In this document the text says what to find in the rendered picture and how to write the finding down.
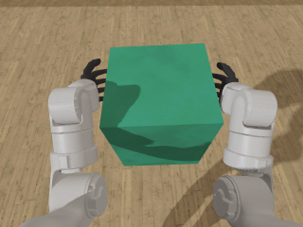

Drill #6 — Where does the carton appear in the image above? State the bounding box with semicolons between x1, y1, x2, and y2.
99;43;224;166

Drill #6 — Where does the robot right forearm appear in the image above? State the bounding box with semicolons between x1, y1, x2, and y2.
220;82;278;210

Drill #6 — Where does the robot left forearm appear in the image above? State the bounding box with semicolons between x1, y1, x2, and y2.
48;79;100;209

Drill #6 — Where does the right robot upper arm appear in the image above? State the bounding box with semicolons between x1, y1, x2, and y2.
212;175;303;227

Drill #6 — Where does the left robot hand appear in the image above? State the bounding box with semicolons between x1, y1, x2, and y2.
80;59;107;102

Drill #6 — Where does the left robot upper arm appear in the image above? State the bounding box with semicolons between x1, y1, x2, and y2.
19;172;108;227

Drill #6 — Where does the right robot hand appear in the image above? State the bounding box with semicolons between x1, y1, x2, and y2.
212;62;239;108

